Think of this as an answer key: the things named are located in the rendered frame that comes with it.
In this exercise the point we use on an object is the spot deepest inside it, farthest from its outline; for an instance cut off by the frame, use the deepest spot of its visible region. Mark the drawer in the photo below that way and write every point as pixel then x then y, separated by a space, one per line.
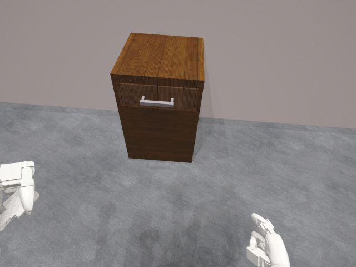
pixel 184 98

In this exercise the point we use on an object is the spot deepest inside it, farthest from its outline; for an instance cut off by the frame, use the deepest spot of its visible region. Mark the right robot hand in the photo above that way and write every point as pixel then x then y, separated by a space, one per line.
pixel 271 249

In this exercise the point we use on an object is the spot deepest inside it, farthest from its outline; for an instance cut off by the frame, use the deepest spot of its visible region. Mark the cabinet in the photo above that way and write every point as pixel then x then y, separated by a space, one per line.
pixel 152 59

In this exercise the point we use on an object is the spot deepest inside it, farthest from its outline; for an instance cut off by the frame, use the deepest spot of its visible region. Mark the handle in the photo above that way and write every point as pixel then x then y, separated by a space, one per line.
pixel 156 103

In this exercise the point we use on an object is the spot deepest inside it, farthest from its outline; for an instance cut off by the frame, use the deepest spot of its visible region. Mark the left robot hand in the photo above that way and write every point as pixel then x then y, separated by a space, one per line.
pixel 16 179

